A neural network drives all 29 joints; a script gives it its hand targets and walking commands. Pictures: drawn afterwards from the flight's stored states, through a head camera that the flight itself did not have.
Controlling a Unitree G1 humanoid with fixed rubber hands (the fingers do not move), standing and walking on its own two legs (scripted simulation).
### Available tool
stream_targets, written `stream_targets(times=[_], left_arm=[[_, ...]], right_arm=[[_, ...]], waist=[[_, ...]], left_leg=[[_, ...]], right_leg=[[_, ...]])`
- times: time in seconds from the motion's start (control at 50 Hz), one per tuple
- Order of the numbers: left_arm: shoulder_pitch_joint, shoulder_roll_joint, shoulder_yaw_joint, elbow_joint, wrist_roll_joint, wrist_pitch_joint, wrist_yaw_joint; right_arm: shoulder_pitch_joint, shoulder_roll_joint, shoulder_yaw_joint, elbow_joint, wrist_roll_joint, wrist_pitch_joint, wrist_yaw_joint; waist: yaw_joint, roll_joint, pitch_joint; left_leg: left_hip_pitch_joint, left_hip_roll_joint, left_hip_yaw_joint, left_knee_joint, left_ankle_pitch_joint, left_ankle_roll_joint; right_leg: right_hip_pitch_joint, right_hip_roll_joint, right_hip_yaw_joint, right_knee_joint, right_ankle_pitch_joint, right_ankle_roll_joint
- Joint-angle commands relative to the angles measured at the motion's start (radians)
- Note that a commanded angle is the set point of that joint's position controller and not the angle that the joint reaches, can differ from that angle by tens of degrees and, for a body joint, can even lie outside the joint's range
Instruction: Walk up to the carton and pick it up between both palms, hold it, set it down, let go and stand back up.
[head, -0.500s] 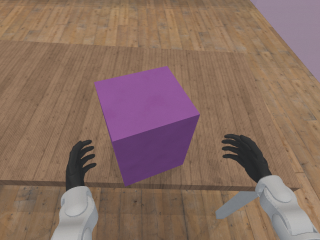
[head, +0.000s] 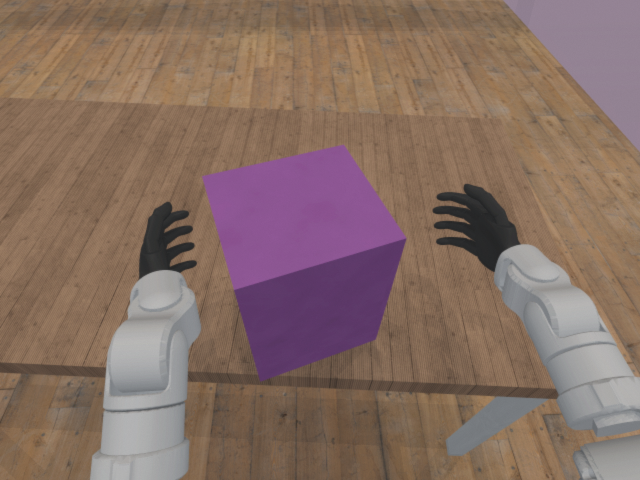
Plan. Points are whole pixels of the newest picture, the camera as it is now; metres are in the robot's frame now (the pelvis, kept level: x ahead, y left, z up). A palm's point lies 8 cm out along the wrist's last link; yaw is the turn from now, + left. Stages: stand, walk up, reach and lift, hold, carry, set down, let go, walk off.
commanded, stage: reach and lift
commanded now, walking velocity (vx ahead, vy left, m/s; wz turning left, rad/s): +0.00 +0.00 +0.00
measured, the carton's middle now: (300, 268) +0.39 +0.04 +0.02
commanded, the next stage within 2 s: none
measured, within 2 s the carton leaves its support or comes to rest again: neither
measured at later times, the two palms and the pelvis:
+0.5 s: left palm (121, 228) +0.32 +0.21 +0.18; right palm (471, 177) +0.41 -0.16 +0.18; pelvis -0.02 +0.00 +0.00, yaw +0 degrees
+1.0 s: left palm (157, 225) +0.37 +0.20 +0.13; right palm (448, 159) +0.48 -0.15 +0.15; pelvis +0.02 +0.00 +0.00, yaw +0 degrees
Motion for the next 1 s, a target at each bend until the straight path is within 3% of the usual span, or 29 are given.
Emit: stream_targets(times=[0.0, 0.04, 0.1, 0.16, 0.22, 0.28, 0.34, 0.4, 0.48, 0.54, 0.6, 0.68, 0.76, 0.84, 0.88, 0.98], left_arm=[[-0.181, 0.070, 0.000, -0.485, -0.100, -0.070, -0.044], [-0.210, 0.074, 0.031, -0.388, -0.083, -0.044, -0.050], [-0.275, 0.069, 0.069, -0.208, -0.029, 0.007, -0.063], [-0.379, 0.111, 0.117, -0.141, -0.016, 0.021, -0.060], [-0.518, 0.160, 0.159, -0.085, -0.045, 0.006, -0.044], [-0.637, 0.203, 0.177, -0.044, -0.079, -0.023, -0.017], [-0.703, 0.214, 0.132, 0.048, -0.133, -0.047, -0.002], [-0.735, 0.198, 0.091, 0.170, -0.166, -0.052, -0.002], [-0.810, 0.177, 0.089, 0.281, -0.150, -0.049, -0.004], [-0.844, 0.170, 0.106, 0.284, -0.124, -0.060, 0.000], [-0.796, 0.160, 0.113, 0.185, -0.118, -0.078, -0.007], [-0.671, 0.130, 0.098, 0.038, -0.104, -0.078, -0.045], [-0.499, 0.068, 0.087, -0.022, -0.063, -0.086, -0.086], [-0.438, 0.055, 0.118, -0.009, -0.012, -0.106, -0.113], [-0.420, 0.046, 0.116, 0.003, 0.003, -0.129, -0.124], [-0.437, 0.046, 0.087, -0.052, -0.008, -0.211, -0.132]], right_arm=[[-0.361, -0.250, -0.039, -0.491, 0.092, -0.101, -0.083], [-0.394, -0.258, -0.053, -0.378, 0.089, -0.079, -0.094], [-0.448, -0.233, -0.039, -0.151, 0.099, -0.026, -0.090], [-0.536, -0.191, -0.010, -0.090, 0.110, 0.008, -0.084], [-0.644, -0.167, -0.021, -0.033, 0.094, 0.025, -0.065], [-0.750, -0.143, -0.034, -0.045, 0.068, 0.025, -0.049], [-0.823, -0.140, -0.053, -0.024, 0.047, 0.028, -0.031], [-0.852, -0.147, -0.072, 0.079, 0.020, 0.041, -0.009], [-0.905, -0.142, -0.059, 0.272, 0.017, 0.065, 0.006], [-0.944, -0.148, -0.060, 0.342, 0.012, 0.064, 0.003], [-0.933, -0.163, -0.056, 0.273, 0.026, 0.035, -0.008], [-0.883, -0.182, -0.002, 0.163, 0.081, -0.004, -0.033], [-0.762, -0.136, 0.066, 0.125, 0.099, -0.031, -0.059], [-0.686, -0.093, 0.072, 0.109, 0.076, -0.058, -0.079], [-0.664, -0.076, 0.061, 0.132, 0.061, -0.077, -0.081], [-0.683, -0.058, 0.037, 0.106, 0.027, -0.141, -0.076]], waist=[[0.100, -0.022, -0.538], [0.103, -0.025, -0.504], [0.117, -0.010, -0.405], [0.160, -0.025, -0.359], [0.191, -0.055, -0.327], [0.222, -0.073, -0.357], [0.213, -0.081, -0.372], [0.178, -0.074, -0.362], [0.167, -0.041, -0.350], [0.175, -0.025, -0.384], [0.192, -0.025, -0.475], [0.168, -0.003, -0.612], [0.155, 0.014, -0.566], [0.157, -0.021, -0.563], [0.150, -0.032, -0.553], [0.154, -0.023, -0.555]], left_leg=[[0.193, -0.083, 0.009, 0.021, 0.554, 0.024], [0.181, -0.076, 0.011, -0.005, 0.480, 0.022], [0.171, -0.064, 0.028, -0.037, 0.348, 0.027], [0.142, -0.060, 0.058, -0.051, 0.270, 0.037], [0.046, -0.055, 0.066, -0.086, 0.106, 0.045], [-0.045, -0.059, 0.068, -0.082, 0.016, 0.048], [-0.122, -0.063, 0.062, -0.073, -0.055, 0.048], [-0.156, -0.060, 0.050, -0.072, -0.079, 0.041], [-0.137, -0.055, 0.046, -0.080, -0.087, 0.034], [-0.085, -0.054, 0.053, -0.083, -0.041, 0.034], [-0.015, -0.055, 0.065, -0.065, 0.121, 0.028], [0.094, -0.077, 0.062, 0.010, 0.447, 0.007], [0.081, -0.089, 0.049, 0.015, 0.539, -0.004], [-0.031, -0.099, 0.047, -0.047, 0.443, 0.017], [-0.044, -0.095, 0.043, -0.069, 0.406, 0.021], [0.031, -0.085, 0.046, -0.024, 0.459, 0.007]], right_leg=[[0.448, 0.014, 0.081, -0.022, 0.894, 0.071], [0.423, 0.008, 0.080, -0.041, 0.823, 0.071], [0.355, 0.010, 0.075, -0.099, 0.569, 0.049], [0.322, 0.008, 0.082, -0.138, 0.362, 0.041], [0.282, -0.018, 0.110, -0.162, 0.113, 0.046], [0.276, -0.045, 0.149, -0.175, -0.099, 0.045], [0.275, -0.061, 0.168, -0.184, -0.222, 0.042], [0.270, -0.063, 0.164, -0.196, -0.267, 0.034], [0.257, -0.044, 0.131, -0.201, -0.248, 0.022], [0.270, -0.017, 0.095, -0.183, -0.138, 0.021], [0.337, 0.010, 0.061, -0.140, 0.121, 0.040], [0.464, 0.031, 0.038, -0.071, 0.675, 0.066], [0.510, 0.032, 0.034, -0.025, 0.952, 0.086], [0.569, -0.005, 0.045, 0.002, 1.030, 0.111], [0.565, -0.010, 0.042, -0.001, 0.989, 0.115], [0.477, 0.023, 0.030, -0.029, 0.838, 0.092]])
